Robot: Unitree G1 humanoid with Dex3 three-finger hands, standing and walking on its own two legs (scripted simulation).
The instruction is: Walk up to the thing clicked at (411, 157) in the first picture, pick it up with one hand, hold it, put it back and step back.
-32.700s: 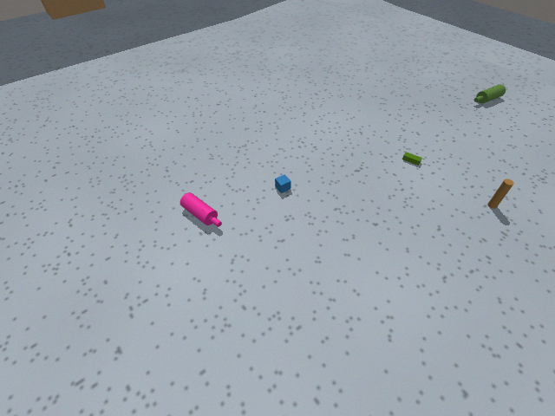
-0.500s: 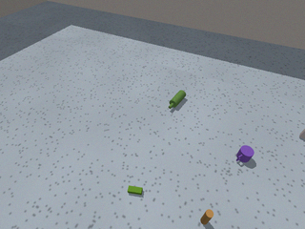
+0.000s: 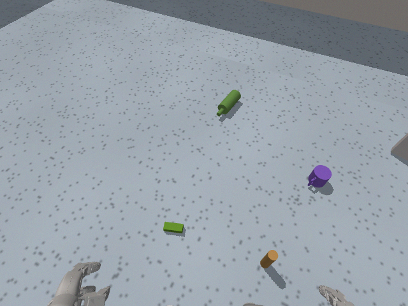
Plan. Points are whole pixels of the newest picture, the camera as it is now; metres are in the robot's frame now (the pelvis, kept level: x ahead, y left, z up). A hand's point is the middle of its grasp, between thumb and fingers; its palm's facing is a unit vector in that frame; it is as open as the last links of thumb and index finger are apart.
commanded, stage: rise first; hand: left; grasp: from above
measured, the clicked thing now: (173, 227) +0.52 +0.16 -0.74
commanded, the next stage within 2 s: none
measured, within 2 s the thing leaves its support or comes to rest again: neither
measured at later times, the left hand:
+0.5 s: hand out of the picture +0.15 +0.25 -0.20, palm faces -0.14 -0.90 -0.42, open 12.9 cm
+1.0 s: hand (108, 305) +0.16 +0.26 -0.27, palm faces -0.32 -0.77 -0.54, open 13.1 cm
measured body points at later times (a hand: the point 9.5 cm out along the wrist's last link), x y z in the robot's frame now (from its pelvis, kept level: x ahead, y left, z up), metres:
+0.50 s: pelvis +0.01 +0.02 -0.06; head +0.10 +0.03 +0.38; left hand +0.16 +0.30 -0.17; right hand +0.18 -0.24 -0.14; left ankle +0.02 +0.13 -0.73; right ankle +0.03 -0.12 -0.73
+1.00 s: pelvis -0.01 +0.01 -0.13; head +0.12 +0.02 +0.30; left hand +0.17 +0.30 -0.24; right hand +0.18 -0.25 -0.22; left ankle +0.02 +0.13 -0.73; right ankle +0.03 -0.12 -0.73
